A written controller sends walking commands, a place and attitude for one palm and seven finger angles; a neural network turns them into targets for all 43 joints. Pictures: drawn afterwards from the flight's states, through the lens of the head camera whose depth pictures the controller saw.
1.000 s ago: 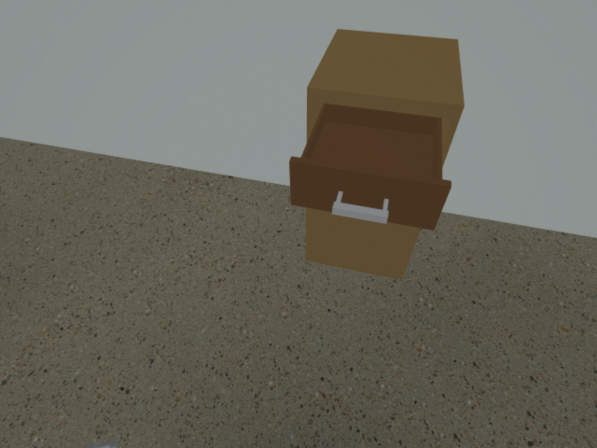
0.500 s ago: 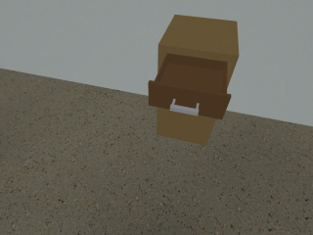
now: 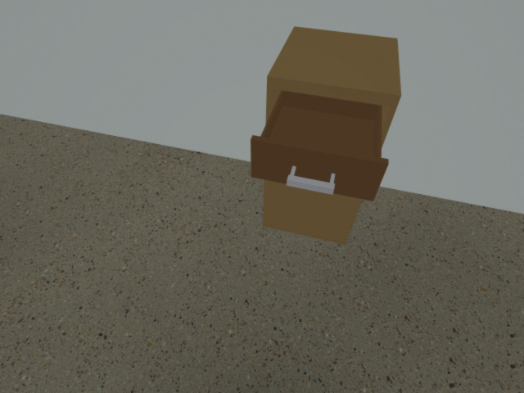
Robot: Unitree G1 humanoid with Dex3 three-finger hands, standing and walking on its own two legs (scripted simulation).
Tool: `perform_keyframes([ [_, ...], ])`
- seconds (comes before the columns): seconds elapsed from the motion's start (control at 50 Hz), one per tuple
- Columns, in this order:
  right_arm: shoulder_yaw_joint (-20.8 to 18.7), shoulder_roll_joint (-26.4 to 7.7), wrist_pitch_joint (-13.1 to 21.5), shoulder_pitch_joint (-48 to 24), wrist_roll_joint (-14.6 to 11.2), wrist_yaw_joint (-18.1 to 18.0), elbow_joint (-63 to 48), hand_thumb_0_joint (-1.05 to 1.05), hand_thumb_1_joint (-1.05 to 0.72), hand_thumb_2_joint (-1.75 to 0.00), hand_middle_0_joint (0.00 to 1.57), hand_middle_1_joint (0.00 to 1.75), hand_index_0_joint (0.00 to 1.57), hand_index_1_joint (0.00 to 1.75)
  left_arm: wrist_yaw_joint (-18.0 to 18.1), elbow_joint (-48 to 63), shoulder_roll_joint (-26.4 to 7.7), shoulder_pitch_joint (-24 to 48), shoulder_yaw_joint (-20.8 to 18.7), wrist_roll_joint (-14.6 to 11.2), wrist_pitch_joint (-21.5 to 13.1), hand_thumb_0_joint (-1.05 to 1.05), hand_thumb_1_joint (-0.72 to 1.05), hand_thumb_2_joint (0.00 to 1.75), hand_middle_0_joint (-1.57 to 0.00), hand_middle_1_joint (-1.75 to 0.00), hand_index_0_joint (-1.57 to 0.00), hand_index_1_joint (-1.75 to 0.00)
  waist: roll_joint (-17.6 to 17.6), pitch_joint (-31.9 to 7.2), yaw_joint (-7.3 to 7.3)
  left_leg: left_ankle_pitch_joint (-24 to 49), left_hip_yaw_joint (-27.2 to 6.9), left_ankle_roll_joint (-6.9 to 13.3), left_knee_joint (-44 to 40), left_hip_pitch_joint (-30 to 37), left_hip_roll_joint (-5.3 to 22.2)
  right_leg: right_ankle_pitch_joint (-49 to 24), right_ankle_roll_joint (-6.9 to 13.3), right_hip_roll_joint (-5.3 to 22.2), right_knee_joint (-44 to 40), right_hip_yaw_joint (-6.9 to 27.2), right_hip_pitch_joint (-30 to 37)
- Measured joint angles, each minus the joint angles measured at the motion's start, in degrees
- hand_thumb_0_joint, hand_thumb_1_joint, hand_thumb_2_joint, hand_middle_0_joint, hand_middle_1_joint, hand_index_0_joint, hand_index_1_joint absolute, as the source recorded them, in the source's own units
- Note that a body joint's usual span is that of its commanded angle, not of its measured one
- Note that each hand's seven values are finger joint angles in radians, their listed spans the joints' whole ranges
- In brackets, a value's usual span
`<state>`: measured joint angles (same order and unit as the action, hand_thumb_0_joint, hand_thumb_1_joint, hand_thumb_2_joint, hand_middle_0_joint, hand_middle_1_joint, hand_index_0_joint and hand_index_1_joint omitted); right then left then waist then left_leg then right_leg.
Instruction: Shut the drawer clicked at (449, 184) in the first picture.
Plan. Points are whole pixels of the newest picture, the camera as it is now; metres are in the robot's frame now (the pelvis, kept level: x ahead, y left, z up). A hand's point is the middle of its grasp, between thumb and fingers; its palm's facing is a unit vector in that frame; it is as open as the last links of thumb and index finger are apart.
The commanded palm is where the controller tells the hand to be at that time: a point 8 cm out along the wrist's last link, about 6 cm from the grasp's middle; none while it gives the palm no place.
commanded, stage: look at it before walking up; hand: left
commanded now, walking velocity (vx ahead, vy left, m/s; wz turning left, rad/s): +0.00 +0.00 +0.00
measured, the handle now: (311, 179) +0.66 -0.10 -0.11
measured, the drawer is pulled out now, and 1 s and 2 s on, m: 0.27 0.27 0.27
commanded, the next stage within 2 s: turn to face it in 0.44 s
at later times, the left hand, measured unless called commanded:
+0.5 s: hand out of the picture +0.06 +0.24 -0.16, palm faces -0.02 -0.95 -0.32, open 7.4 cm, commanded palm none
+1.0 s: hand out of the picture +0.06 +0.19 -0.18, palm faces -0.09 -0.97 -0.24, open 7.4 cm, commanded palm none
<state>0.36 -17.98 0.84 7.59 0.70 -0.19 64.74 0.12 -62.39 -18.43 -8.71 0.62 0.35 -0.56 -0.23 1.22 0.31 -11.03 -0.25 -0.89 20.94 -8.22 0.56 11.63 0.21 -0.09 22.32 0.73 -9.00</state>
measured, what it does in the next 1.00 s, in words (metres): stands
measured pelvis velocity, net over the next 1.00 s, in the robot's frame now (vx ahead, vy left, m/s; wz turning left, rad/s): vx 0.00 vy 0.00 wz -0.10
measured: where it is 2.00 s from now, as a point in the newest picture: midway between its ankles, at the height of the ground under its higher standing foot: outside the picture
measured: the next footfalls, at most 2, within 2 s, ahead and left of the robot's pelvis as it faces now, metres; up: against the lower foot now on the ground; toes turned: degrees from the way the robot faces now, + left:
left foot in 1.78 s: +0.26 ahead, +0.01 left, +0.00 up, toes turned -10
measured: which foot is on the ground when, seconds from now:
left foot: down 0.00-1.00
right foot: down 0.00-1.00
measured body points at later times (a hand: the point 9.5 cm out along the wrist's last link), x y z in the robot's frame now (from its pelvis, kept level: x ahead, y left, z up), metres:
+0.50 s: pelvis +0.00 +0.00 +0.00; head +0.01 +0.00 +0.45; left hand +0.06 +0.29 -0.13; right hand +0.07 -0.29 -0.14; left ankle +0.00 +0.13 -0.75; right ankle +0.01 -0.12 -0.75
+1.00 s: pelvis +0.00 +0.00 -0.01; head +0.01 -0.01 +0.44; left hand +0.07 +0.24 -0.16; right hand +0.02 -0.26 -0.16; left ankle +0.00 +0.13 -0.75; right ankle +0.01 -0.12 -0.75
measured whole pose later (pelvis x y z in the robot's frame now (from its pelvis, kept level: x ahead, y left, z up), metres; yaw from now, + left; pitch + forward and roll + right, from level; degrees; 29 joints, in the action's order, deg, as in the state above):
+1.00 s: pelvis +0.00 +0.00 -0.01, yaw -6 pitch -1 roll +1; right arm -1.0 -12.4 -0.5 11.4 0.7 -1.4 61.0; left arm 0.4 -58.3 -12.9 -12.6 -0.6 0.6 2.0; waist -0.4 2.6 0.2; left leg -16.1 4.8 -1.6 29.3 -11.7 3.1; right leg 14.7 0.8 -2.9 31.0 5.7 -14.9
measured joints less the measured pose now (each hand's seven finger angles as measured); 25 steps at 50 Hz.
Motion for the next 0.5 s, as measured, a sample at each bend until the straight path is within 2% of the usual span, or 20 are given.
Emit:
perform_keyframes([
  [0.5, 0.11, -0.26, -0.04, -0.12, -0.09, -0.13, 0.19, 0.01, -0.90, -0.90, 0.20, 0.30, 0.20, 0.30, 0.02, -0.53, -0.05, -0.68, -0.07, 0.07, 0.11, 0.00, 0.91, 0.90, -0.20, -0.30, -0.20, -0.30, 0.12, 0.31, -0.31, 0.41, -0.20, -0.09, -1.41, 0.87, -0.02, -0.18, 0.04, 0.04, -1.12, -0.20, 0.81],
])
